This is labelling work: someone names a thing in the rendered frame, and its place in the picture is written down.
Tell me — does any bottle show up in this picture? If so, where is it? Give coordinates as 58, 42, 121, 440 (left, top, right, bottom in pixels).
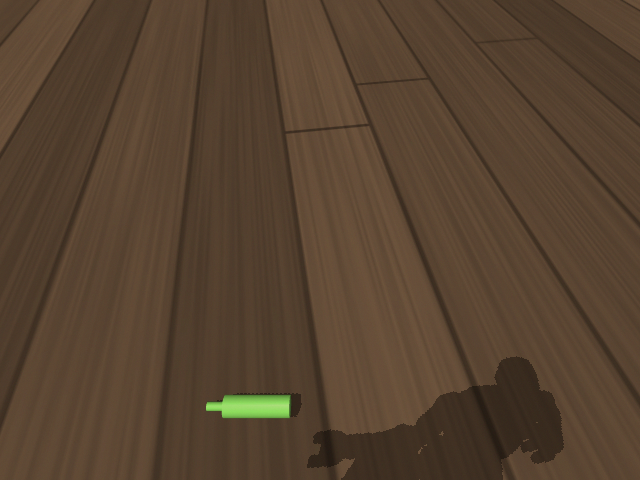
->
206, 395, 291, 418

